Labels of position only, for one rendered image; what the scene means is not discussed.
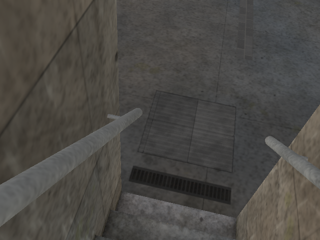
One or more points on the stairs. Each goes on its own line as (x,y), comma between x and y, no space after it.
(142,218)

